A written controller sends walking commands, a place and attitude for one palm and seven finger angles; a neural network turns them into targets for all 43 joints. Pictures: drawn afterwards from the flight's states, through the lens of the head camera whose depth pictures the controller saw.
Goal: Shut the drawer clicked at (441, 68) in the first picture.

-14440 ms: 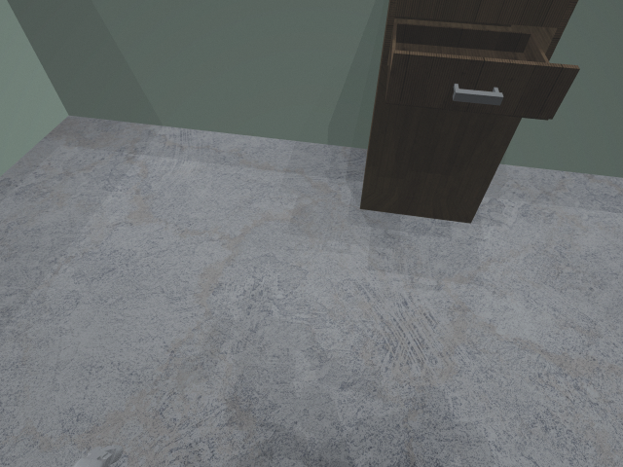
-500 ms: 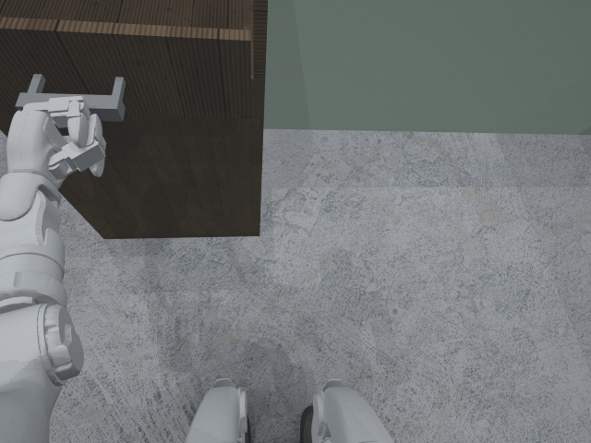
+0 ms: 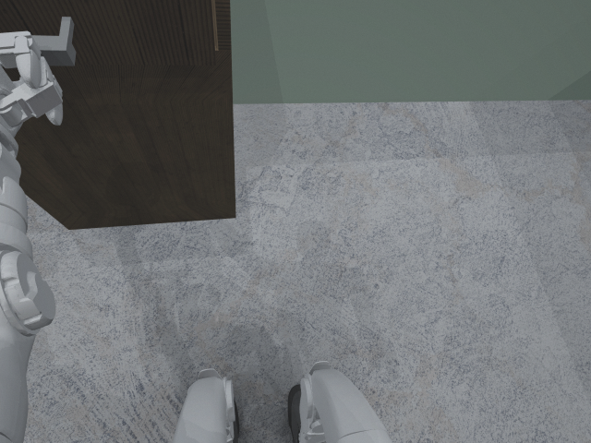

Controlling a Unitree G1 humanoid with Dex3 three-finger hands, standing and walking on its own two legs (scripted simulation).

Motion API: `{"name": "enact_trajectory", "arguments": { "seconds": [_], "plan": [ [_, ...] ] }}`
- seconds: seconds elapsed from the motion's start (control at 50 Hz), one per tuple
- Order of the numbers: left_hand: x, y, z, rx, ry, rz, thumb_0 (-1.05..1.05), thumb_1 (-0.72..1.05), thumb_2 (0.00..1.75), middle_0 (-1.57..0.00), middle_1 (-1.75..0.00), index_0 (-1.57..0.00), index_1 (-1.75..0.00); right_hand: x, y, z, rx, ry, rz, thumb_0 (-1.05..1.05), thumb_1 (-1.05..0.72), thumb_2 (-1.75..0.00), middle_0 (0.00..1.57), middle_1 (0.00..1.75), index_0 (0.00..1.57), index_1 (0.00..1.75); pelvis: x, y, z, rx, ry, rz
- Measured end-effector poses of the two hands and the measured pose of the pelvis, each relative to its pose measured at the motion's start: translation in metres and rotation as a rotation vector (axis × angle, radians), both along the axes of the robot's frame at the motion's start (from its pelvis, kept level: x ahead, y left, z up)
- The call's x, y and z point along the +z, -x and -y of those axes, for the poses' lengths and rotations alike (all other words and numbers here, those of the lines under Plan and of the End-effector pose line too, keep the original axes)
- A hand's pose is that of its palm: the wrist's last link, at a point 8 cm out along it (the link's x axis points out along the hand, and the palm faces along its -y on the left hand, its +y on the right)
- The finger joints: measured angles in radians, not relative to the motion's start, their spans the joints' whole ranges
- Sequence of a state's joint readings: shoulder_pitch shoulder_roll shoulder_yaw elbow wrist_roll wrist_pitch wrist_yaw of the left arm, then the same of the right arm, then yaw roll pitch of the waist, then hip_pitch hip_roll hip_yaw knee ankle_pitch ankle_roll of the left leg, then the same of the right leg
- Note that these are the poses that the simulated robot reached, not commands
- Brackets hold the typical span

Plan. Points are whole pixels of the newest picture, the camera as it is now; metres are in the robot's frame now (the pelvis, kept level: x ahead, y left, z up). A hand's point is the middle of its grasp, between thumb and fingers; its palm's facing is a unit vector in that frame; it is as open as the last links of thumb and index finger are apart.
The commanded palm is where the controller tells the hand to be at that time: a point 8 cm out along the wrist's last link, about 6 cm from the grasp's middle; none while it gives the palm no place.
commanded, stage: push the drawer shut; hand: left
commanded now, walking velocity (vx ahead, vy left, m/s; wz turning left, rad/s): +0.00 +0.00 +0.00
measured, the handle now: (18, 37) +0.61 +0.29 +0.08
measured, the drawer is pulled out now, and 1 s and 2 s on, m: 0.04 0.00 0.00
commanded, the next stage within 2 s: pull the fist back off the drawer in 0.66 s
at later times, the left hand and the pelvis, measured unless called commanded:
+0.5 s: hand (44, 62) +0.58 +0.26 +0.07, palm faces +0.05 -1.00 -0.04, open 3.1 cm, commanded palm +0.61 +0.26 +0.07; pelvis -0.01 +0.00 -0.02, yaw -1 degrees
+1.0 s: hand (37, 60) +0.58 +0.26 +0.07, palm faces +0.03 -1.00 -0.03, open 3.2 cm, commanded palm +0.60 +0.25 +0.07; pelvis -0.02 +0.02 -0.02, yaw -2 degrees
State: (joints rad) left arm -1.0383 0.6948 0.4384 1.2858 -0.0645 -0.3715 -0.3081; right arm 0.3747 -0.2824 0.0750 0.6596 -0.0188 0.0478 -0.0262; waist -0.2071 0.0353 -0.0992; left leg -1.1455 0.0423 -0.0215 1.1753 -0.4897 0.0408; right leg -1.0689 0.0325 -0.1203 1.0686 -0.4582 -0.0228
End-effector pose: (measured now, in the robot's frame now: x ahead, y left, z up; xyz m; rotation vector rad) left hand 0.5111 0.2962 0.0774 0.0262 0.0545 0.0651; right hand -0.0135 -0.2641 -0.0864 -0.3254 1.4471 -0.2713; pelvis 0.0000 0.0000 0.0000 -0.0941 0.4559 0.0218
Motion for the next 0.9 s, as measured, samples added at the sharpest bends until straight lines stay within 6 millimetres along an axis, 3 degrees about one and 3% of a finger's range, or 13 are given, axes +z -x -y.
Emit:
{"name": "enact_trajectory", "arguments": {
  "seconds": [0.28,0.48,0.9],
  "plan": [
    [0.001,-0.038,-0.001,-0.011,-0.002,-0.013,0.05,0.82,0.95,-1.4,-1.6,-1.39,-1.6,0.001,0.025,-0.004,-0.037,0.013,-0.071,0.0,-0.9,-0.89,0.2,0.3,0.2,0.3,-0.01,0.001,0.001,-0.008,0.018,-0.057],
    [0.0,-0.04,-0.012,-0.017,-0.015,-0.021,0.03,0.69,0.94,-1.4,-1.6,-1.39,-1.6,-0.003,0.036,-0.012,-0.032,0.007,-0.104,0.0,-0.9,-0.89,0.2,0.3,0.2,0.3,-0.016,0.006,0.0,0.001,0.033,-0.075],
    [0.0,-0.043,-0.019,-0.039,-0.008,-0.015,0.03,0.63,0.92,-1.4,-1.6,-1.39,-1.6,0.001,0.049,-0.025,-0.015,0.05,-0.051,0.0,-0.9,-0.89,0.2,0.3,0.2,0.3,-0.022,0.019,-0.014,-0.002,0.052,-0.087]
  ]
}}
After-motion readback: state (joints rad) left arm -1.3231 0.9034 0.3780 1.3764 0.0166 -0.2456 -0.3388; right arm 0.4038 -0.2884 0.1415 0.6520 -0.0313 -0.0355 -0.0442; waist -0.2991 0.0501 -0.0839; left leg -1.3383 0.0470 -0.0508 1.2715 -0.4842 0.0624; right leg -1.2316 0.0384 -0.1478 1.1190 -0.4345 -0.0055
